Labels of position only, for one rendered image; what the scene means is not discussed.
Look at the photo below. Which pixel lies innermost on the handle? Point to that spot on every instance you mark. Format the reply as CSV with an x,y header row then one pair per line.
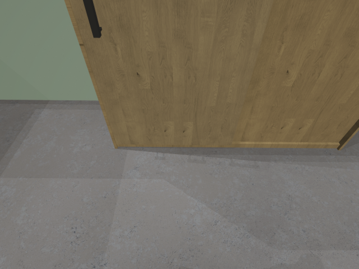
x,y
93,21

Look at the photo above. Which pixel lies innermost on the wardrobe door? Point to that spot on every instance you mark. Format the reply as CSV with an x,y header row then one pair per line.
x,y
173,72
305,82

